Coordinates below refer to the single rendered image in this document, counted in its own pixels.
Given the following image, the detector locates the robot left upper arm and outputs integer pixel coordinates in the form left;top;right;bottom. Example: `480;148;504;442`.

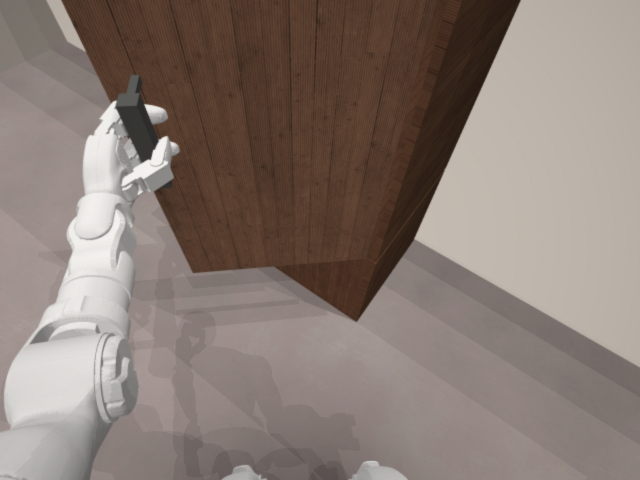
0;332;139;480

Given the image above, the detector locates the robot left shin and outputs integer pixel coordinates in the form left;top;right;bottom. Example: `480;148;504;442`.
232;465;255;474

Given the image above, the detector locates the handle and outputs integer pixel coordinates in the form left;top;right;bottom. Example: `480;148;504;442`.
115;75;172;189

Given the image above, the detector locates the cupboard door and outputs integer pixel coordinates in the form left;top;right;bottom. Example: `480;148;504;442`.
61;0;438;273

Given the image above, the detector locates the robot right shin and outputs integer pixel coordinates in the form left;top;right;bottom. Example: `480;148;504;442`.
356;461;379;475

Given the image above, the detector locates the robot shin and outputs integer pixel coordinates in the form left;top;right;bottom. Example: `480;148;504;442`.
356;461;379;475
232;465;255;474

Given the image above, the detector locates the robot left hand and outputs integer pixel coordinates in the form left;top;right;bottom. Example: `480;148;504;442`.
83;101;180;209

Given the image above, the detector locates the robot left forearm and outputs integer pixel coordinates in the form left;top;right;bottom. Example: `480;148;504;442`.
4;193;137;428

